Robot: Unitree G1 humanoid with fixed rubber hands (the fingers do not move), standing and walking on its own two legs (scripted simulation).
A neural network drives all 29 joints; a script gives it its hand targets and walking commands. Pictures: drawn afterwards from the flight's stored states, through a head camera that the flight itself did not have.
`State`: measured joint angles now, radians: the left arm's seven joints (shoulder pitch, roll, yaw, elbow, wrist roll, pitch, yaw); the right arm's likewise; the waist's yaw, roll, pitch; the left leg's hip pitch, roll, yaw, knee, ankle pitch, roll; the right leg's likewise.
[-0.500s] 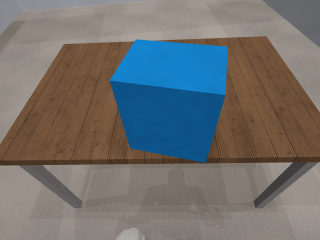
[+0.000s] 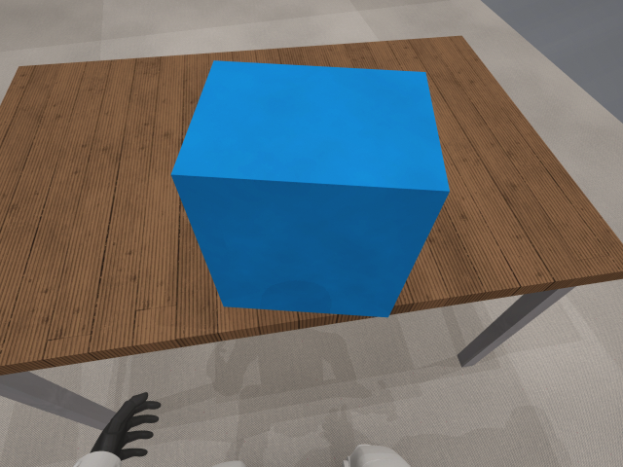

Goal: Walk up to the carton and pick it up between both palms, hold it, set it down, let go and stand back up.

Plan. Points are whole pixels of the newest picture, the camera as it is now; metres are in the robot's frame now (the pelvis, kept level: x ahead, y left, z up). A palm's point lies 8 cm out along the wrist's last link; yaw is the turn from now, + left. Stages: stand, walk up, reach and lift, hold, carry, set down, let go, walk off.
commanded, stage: walk up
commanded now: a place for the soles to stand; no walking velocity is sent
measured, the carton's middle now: (311, 204) +0.44 -0.01 +0.06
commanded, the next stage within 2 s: none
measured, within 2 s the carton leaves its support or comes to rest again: neither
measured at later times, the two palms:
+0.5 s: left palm out of the picture +0.09 +0.20 -0.11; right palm out of the picture +0.11 -0.31 -0.09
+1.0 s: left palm out of the picture +0.10 +0.21 -0.08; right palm out of the picture +0.11 -0.31 -0.10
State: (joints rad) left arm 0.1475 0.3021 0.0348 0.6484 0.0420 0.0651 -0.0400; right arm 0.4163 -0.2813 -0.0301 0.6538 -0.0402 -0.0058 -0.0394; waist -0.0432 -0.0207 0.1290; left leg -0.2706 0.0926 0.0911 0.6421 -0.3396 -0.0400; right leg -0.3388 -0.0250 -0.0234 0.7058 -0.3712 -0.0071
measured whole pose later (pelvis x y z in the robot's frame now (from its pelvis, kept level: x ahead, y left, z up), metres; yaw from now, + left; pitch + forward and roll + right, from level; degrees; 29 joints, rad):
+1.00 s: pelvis +0.02 -0.05 +0.01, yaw +5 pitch -1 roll +0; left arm 0.26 0.28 -0.01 0.68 0.01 0.04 -0.02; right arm 0.34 -0.27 -0.01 0.71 -0.01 0.00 -0.02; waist 0.00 0.02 0.04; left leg -0.28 0.03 -0.04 0.56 -0.26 -0.04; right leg -0.20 0.01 -0.09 0.55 -0.32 -0.03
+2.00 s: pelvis -0.02 -0.09 -0.01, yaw +9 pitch -2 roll +0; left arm 0.27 0.33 0.03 0.63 0.03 0.06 -0.04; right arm 0.28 -0.34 -0.05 0.63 -0.02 0.03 -0.05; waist 0.00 0.02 0.12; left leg -0.43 0.03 -0.13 0.74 -0.34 -0.02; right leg -0.29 0.03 -0.06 0.71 -0.38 -0.04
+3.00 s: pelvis +0.00 -0.08 +0.01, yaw +7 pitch -1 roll +0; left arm 0.31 0.26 0.00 0.73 0.02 0.01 0.00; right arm 0.32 -0.26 0.01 0.74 -0.02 -0.02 -0.01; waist 0.00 0.00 0.02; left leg -0.19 -0.03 0.04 0.51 -0.31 0.05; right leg -0.19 0.02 -0.02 0.50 -0.30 -0.02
